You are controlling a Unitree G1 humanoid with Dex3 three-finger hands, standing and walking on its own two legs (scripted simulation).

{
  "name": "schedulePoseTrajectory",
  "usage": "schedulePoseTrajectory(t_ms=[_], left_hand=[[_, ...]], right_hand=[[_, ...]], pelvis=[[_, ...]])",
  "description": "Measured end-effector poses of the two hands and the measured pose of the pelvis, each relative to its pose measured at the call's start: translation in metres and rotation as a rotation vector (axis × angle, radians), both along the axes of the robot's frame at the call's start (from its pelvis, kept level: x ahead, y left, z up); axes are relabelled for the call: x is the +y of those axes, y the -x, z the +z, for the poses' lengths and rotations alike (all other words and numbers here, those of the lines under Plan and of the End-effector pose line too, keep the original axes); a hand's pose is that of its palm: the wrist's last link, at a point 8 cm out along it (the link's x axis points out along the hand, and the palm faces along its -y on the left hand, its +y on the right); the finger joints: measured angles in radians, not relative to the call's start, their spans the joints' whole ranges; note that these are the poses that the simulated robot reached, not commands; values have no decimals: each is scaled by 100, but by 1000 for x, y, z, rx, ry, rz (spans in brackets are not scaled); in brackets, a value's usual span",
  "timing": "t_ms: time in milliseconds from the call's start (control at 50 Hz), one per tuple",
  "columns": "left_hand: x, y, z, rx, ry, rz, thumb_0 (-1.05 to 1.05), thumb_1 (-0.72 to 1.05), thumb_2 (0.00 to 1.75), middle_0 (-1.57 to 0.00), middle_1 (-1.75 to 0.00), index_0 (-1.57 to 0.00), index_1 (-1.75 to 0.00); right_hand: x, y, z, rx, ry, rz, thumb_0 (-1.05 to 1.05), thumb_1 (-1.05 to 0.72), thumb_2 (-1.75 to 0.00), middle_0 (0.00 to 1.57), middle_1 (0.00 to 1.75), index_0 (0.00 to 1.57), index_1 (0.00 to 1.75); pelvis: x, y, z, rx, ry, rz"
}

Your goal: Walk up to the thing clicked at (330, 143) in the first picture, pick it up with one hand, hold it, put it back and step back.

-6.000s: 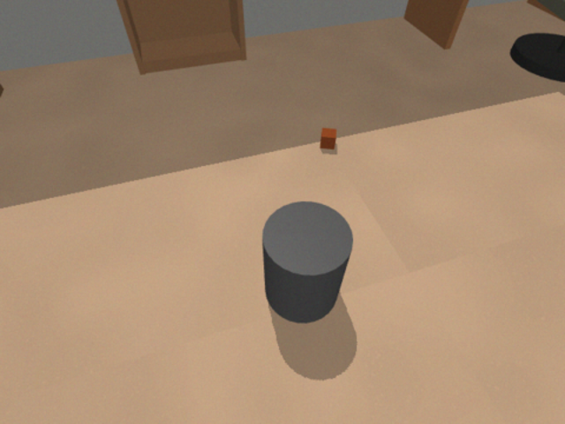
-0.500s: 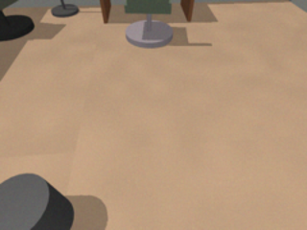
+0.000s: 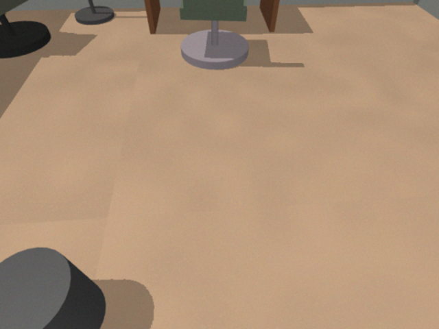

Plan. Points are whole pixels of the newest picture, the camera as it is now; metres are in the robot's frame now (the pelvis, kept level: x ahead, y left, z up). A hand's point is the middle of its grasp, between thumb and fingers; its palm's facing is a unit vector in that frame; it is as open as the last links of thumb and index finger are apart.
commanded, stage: stand
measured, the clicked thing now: out of the picture +0.69 +1.44 -0.74
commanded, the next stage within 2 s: walk up in 0.54 s
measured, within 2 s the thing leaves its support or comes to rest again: neither
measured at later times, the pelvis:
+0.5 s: pelvis +0.00 +0.00 +0.00, yaw +0 degrees
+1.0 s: pelvis +0.10 -0.05 -0.01, yaw -1 degrees
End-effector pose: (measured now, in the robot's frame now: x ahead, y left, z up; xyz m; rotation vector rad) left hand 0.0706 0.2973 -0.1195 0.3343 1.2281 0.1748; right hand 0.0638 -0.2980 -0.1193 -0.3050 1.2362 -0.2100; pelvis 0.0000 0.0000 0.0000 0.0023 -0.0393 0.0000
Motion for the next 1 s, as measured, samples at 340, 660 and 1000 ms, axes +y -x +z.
schedulePoseTrajectory(t_ms=[340,660,1000], left_hand=[[2,0,0,8,-2,4,0,91,90,-20,-30,-21,-30],[8,-10,8,-2,-7,-26,1,91,90,-20,-30,-21,-30],[-21,-59,22,-40,-75,33,0,91,90,-20,-30,-21,-30]], right_hand=[[2,-5,0,4,1,5,1,-90,-90,20,30,21,30],[-14,-3,6,-73,-7,-25,1,-90,-90,20,30,21,30],[-81,-81,-7,-33,-2,5,1,-91,-90,20,30,20,30]], pelvis=[[2,-4,0,3,0,6],[-4,-14,-1,9,-2,-27],[-51,-104,-10,-20,33,-20]])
